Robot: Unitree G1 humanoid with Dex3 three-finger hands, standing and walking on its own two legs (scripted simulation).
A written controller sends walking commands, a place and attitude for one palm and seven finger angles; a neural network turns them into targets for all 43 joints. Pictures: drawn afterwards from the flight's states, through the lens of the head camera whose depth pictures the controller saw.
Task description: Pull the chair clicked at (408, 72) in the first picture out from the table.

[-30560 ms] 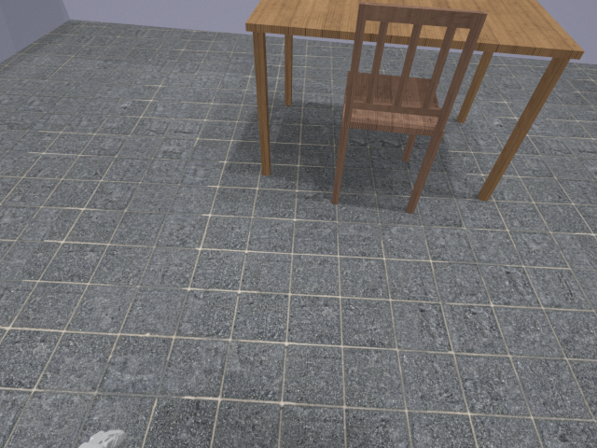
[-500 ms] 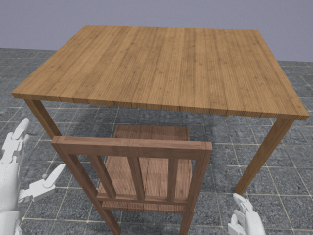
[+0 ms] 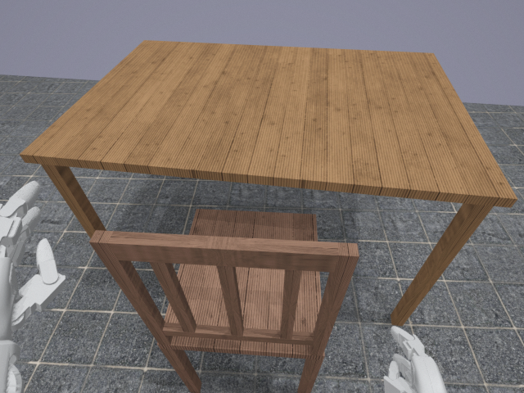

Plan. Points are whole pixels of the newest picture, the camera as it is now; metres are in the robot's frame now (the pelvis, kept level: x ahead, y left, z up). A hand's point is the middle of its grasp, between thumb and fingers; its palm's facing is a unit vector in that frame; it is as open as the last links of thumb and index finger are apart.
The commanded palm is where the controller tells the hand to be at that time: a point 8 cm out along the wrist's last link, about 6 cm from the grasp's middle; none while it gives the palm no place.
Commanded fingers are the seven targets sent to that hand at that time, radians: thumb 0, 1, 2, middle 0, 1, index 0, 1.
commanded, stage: step back with the hand held close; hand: left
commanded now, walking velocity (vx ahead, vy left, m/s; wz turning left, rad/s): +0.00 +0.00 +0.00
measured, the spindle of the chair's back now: (232, 301) +0.29 +0.10 -0.08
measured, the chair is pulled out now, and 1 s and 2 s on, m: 0.17 0.17 0.17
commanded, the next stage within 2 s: stop stepping back and stand still in 1.82 s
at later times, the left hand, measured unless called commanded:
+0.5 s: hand (58, 293) +0.17 +0.25 +0.15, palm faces +0.34 -0.77 -0.54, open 7.4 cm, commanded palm +0.12 +0.30 +0.18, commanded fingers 0.00 0.90 0.90 -0.20 -0.30 -0.20 -0.30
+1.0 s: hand out of the picture +0.11 +0.27 +0.16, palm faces +0.45 -0.75 -0.49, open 7.4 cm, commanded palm +0.05 +0.31 +0.18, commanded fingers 0.00 0.90 0.90 -0.20 -0.30 -0.20 -0.30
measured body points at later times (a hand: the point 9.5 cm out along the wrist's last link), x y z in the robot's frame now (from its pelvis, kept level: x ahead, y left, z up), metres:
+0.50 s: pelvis -0.03 +0.01 +0.00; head -0.01 -0.02 +0.45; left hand +0.15 +0.29 +0.18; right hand +0.15 -0.24 -0.09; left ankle -0.04 +0.11 -0.74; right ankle +0.00 -0.13 -0.74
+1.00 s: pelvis -0.09 +0.01 -0.01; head -0.08 +0.02 +0.43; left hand +0.08 +0.31 +0.19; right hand +0.08 -0.23 -0.09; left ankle -0.04 +0.11 -0.74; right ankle +0.00 -0.13 -0.74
